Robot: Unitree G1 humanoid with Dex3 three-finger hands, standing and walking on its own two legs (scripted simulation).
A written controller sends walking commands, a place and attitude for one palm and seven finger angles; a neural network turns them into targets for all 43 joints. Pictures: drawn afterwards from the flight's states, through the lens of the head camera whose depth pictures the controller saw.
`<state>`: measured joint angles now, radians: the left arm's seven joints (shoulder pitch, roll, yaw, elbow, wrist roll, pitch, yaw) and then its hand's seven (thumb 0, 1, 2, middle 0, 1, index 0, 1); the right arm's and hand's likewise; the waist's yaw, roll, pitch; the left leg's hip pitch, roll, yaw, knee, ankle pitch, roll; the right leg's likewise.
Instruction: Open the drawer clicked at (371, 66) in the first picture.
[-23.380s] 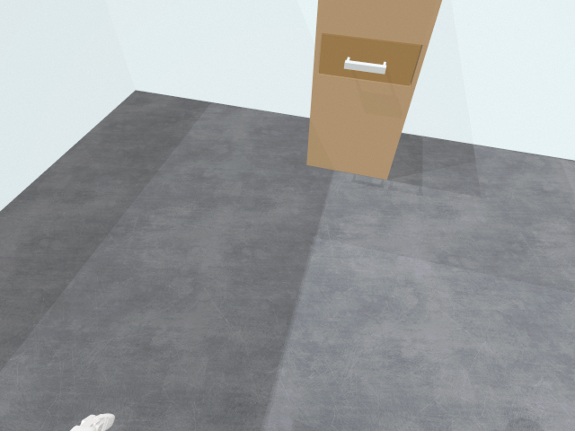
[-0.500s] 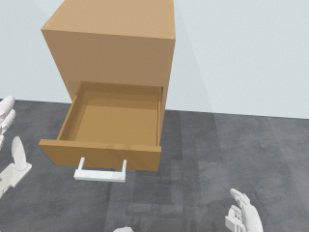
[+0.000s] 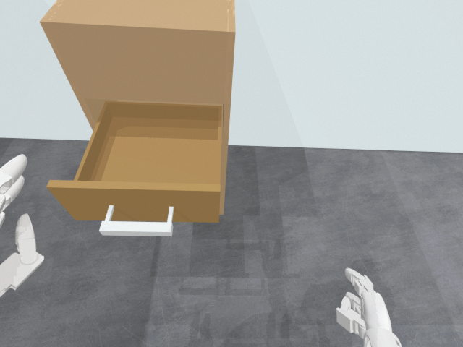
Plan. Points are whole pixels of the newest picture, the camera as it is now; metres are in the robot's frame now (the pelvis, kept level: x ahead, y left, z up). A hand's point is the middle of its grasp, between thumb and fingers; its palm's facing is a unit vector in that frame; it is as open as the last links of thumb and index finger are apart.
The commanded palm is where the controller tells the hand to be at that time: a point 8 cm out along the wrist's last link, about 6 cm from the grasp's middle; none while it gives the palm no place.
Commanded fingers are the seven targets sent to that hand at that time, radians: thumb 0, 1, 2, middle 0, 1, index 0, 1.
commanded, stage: step back with the hand held close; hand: left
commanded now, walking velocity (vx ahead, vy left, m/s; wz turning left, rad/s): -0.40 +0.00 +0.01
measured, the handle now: (139, 219) +0.41 +0.23 -0.16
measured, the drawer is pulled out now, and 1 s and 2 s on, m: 0.30 0.30 0.30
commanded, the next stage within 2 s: stop stepping back and stand still in 0.02 s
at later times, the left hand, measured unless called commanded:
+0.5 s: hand out of the picture +0.06 +0.20 +0.15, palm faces +0.35 -0.83 -0.43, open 7.4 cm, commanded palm +0.00 +0.25 +0.18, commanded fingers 0.00 0.90 0.90 -0.20 -0.30 -0.20 -0.30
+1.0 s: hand out of the picture +0.07 +0.21 +0.07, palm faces +0.26 -0.86 -0.45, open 7.4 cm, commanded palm none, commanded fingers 0.00 0.90 0.90 -0.20 -0.30 -0.20 -0.30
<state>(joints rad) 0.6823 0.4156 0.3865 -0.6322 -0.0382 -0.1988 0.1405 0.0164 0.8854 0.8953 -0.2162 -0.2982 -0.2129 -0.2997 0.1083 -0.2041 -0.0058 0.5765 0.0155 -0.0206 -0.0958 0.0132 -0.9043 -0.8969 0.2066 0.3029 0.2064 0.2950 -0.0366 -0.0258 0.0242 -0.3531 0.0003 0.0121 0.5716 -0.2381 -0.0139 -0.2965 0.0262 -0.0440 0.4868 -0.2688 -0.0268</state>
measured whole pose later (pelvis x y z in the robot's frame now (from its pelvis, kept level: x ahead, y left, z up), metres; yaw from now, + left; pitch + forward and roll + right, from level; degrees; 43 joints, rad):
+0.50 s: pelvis -0.12 -0.03 +0.00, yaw +1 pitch +1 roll +0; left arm 0.67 0.35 0.33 -0.57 -0.02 -0.18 0.16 0.02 0.89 0.90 -0.21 -0.30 -0.21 -0.30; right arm 0.28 -0.23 -0.01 0.65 0.01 -0.07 -0.07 0.01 -0.90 -0.90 0.21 0.30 0.21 0.30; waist -0.04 -0.02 -0.03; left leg -0.28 0.02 0.04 0.61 -0.38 0.03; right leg -0.26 -0.02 -0.09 0.47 -0.24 -0.01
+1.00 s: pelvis -0.14 -0.03 +0.00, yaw +2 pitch +1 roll +0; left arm 0.43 0.33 0.20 -0.16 0.03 -0.13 0.07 0.01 0.89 0.90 -0.20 -0.30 -0.20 -0.30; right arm 0.18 -0.20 -0.01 0.73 0.00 -0.11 0.00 0.01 -0.90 -0.90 0.21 0.30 0.21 0.30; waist 0.01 0.03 -0.01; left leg -0.28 0.00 0.02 0.56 -0.29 0.01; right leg -0.31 -0.04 -0.09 0.55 -0.26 0.00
